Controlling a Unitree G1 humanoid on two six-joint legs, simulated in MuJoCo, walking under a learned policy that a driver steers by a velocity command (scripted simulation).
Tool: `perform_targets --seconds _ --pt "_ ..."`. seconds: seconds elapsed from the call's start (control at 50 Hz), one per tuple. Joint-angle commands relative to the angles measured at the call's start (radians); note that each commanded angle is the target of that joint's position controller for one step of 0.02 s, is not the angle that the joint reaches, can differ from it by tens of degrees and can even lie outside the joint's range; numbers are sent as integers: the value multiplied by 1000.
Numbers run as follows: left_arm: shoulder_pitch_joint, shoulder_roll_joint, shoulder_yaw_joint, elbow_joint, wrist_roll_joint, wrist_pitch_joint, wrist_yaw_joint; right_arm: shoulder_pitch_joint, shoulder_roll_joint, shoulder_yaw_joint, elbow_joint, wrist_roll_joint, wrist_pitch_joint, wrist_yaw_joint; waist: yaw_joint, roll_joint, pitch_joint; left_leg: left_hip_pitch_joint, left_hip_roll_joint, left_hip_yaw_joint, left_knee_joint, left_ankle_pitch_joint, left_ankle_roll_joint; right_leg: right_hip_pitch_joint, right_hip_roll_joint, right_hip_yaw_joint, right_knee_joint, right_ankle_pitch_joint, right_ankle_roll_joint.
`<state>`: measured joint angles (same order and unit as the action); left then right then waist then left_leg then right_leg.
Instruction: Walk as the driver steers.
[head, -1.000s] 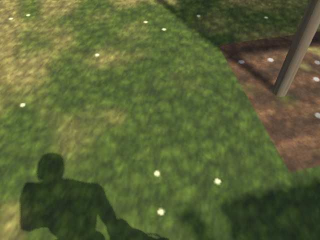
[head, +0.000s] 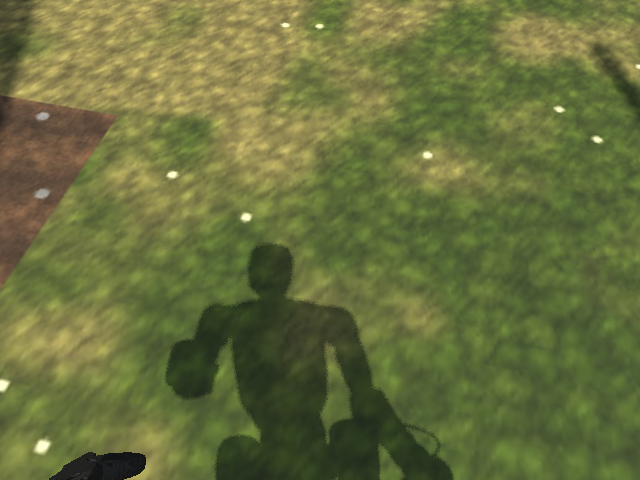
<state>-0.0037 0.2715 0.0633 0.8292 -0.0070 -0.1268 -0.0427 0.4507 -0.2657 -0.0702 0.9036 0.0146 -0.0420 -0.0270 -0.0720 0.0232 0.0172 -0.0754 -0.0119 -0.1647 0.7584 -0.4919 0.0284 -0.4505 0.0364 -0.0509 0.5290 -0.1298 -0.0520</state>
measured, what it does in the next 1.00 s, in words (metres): walks ahead: left foot, then right foot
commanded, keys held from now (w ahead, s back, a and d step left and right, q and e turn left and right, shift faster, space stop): w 0.42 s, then no key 0.58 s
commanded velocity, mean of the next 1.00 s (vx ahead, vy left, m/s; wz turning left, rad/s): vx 0.31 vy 0.00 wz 0.03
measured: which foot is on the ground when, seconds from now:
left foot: up 0.00-0.42, down 0.44-1.00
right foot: down 0.00-0.44, up 0.46-0.84, down 0.86-1.00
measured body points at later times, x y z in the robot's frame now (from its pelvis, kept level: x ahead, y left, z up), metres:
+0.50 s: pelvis +0.30 +0.03 +0.00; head +0.34 +0.04 +0.45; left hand +0.28 +0.31 -0.14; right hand +0.52 -0.21 -0.08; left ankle +0.41 +0.12 -0.72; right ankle +0.10 -0.11 -0.67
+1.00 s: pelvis +0.44 +0.01 +0.01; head +0.45 +0.00 +0.46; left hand +0.57 +0.28 -0.10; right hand +0.54 -0.24 -0.13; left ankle +0.41 +0.12 -0.72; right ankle +0.48 -0.11 -0.72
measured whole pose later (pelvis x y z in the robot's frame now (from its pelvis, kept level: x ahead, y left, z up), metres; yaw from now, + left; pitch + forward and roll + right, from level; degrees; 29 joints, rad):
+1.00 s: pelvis +0.44 +0.01 +0.01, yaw +0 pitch +0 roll +1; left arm 0.12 0.24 0.04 0.93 0.01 0.00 0.01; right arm 0.18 -0.24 -0.02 0.94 -0.02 -0.02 -0.02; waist -0.01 0.01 0.01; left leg -0.17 -0.02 0.04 0.47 -0.30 0.01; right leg -0.32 -0.03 0.01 0.52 -0.21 0.01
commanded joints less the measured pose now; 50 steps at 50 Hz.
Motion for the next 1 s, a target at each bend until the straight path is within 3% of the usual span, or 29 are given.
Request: perform_targets --seconds 0.02,0.04,0.06,0.08,0.1,0.14,0.2,0.26,0.3,0.36,0.4,0.44,0.46,0.48,0.5,0.52,0.54,0.56,0.6,0.66,0.72,0.8,0.84,0.86,0.88,0.9,0.92,0.94,1.0 --pt "322 155 43 51 -15 8 9 -27 -144 -20 -101 38 -56 8 172 -205 -194 -703 16 -20 581 -10 8 755 -399 658 -254 -274 -228" --pt "249 123 32 35 -8 14 13 -97 -146 -18 -115 32 -62 10 148 -116 -107 -679 73 25 543 83 18 602 -353 518 -274 -203 -194" --pt "201 98 21 26 2 17 13 -138 -136 -21 -121 15 -63 10 121 -75 -40 -644 106 55 479 140 16 471 -312 430 -304 -106 -181" --pt "179 76 12 24 15 15 12 -138 -124 -27 -121 2 -56 9 91 -78 -18 -591 135 59 434 181 19 392 -273 361 -332 -35 -165" --pt "177 86 13 29 18 15 13 -115 -97 -23 -121 3 -49 11 71 -119 -20 -551 145 66 405 195 13 344 -269 332 -355 12 -177" --pt "193 98 15 44 5 10 16 -128 -65 -15 -130 0 -39 13 59 -114 5 -558 161 88 331 213 -7 296 -263 267 -391 109 -191" --pt "222 134 21 56 -2 13 29 -239 -55 -6 -172 -13 -42 17 74 -82 28 -593 160 121 133 374 -29 289 -236 177 -411 230 -181" --pt "278 149 21 69 -11 19 37 -370 -27 10 -205 -8 -52 33 119 -76 41 -501 109 173 -101 564 -25 268 -189 99 -420 225 -145" --pt "336 161 22 88 -19 25 39 -436 -33 13 -228 1 -55 44 143 -74 52 -493 91 174 -175 607 -20 324 -215 111 -414 198 -144" --pt "373 170 25 108 -22 45 43 -484 -62 8 -258 4 -57 59 134 -77 57 -525 79 155 -239 538 11 467 -275 126 -353 266 -125" --pt "365 189 31 108 -19 59 47 -437 -97 -5 -254 2 -57 64 91 -96 15 -443 49 173 -253 453 37 528 -289 122 -261 454 -104" --pt "343 172 21 95 -8 73 51 -189 -174 -43 -187 -9 -55 55 -39 -89 -144 -78 25 198 -270 506 94 449 -209 61 67 643 -48" --pt "364 120 0 64 23 72 56 -32 -254 -59 -164 -32 -52 44 -70 53 -306 230 238 -34 -213 716 158 232 -130 21 402 301 -4" --pt "527 1 -34 86 8 53 44 -42 -288 -59 -150 -36 -50 55 21 313 -448 487 452 -477 -320 754 341 -93 50 91 717 -483 47" --pt "465 134 -5 105 -13 40 39 -57 -184 -35 -166 -22 -47 58 -22 161 -419 437 407 -437 -343 791 304 -150 0 201 801 -507 42" --pt "365 160 4 71 -31 35 38 -143 -150 -20 -176 -18 -48 54 -9 116 -262 301 373 -252 -342 918 268 -200 -42 169 798 -450 41" --pt "312 144 2 64 -23 37 45 -207 -132 -12 -179 -19 -48 53 20 17 -185 165 326 -149 -360 1009 241 -180 -91 137 743 -385 50" --pt "287 136 7 60 -11 47 51 -254 -111 -7 -177 -19 -48 54 48 -3 -126 55 293 -87 -398 1014 226 -153 -116 120 678 -346 59" --pt "330 91 3 70 -5 77 55 -286 -90 0 -162 -37 -57 56 104 36 -125 -80 263 -16 -451 1059 218 -17 -139 121 592 -283 70" --pt "315 58 -7 63 8 99 64 -333 -109 -1 -136 -39 -61 49 135 59 -119 -170 231 83 -484 1087 223 58 -135 99 384 -188 92" --pt "244 66 -10 52 13 107 64 -318 -137 -6 -102 -33 -43 35 107 73 -139 -172 206 128 -495 985 200 125 -118 77 219 -25 95" --pt "170 91 1 38 13 118 62 -302 -127 3 -55 -28 -22 31 89 65 -98 -167 217 93 -484 703 180 159 -107 81 90 -9 73" --pt "180 93 5 47 25 114 62 -304 -104 13 -37 -13 -14 29 111 46 -81 -185 175 93 -429 521 129 249 -93 68 -63 87 44" --pt "180 124 12 45 32 111 65 -262 -78 22 -23 -21 -14 28 100 -1 -80 -199 132 103 -388 414 80 307 -140 120 -115 246 26" --pt "166 181 21 35 29 112 73 -193 -68 24 -11 -42 -17 28 43 -96 -92 -234 59 145 -328 272 34 361 -213 182 -92 400 -9" --pt "129 159 14 43 21 118 74 -121 -35 30 7 -41 -12 21 -7 -200 -110 -223 21 176 -339 170 0 334 -244 216 -95 308 -73" --pt "93 104 5 41 9 120 65 -173 -53 32 5 -40 -1 13 20 -179 -84 -165 26 180 -356 213 -16 260 -207 210 -116 142 -62" --pt "82 83 0 40 10 120 59 -219 -90 23 4 -31 11 6 41 -131 -56 -160 29 181 -350 236 -15 228 -168 178 -119 90 -30" --pt "99 102 2 68 12 105 53 -232 -98 20 14 -28 33 -2 51 -102 -63 -135 47 165 -348 325 -7 251 -135 142 -86 179 -4"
